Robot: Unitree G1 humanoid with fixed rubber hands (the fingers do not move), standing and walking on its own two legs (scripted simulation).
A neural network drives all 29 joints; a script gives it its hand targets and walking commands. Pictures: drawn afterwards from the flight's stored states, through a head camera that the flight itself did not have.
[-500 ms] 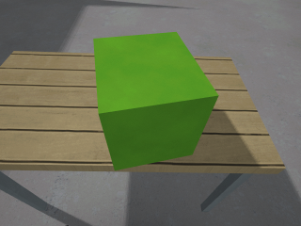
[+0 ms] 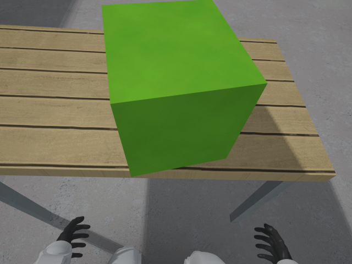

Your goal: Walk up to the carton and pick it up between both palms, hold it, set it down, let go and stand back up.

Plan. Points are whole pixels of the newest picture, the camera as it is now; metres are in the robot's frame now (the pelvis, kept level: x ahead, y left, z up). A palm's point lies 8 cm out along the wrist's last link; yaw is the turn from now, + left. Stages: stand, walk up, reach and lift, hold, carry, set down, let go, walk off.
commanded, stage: reach and lift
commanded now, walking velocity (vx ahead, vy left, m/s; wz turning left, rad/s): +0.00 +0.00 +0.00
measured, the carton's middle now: (170, 90) +0.47 +0.02 +0.11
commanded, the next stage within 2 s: none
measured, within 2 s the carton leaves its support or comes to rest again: neither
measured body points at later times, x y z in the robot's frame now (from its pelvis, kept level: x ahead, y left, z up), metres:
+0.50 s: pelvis +0.01 +0.00 +0.04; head +0.01 +0.01 +0.48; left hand +0.17 +0.23 -0.05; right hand +0.13 -0.25 -0.04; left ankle +0.04 +0.15 -0.71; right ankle +0.00 -0.08 -0.71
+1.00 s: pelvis +0.03 +0.01 +0.04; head +0.03 +0.02 +0.49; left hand +0.21 +0.20 +0.00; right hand +0.18 -0.26 +0.01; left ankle +0.04 +0.15 -0.71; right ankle +0.00 -0.08 -0.71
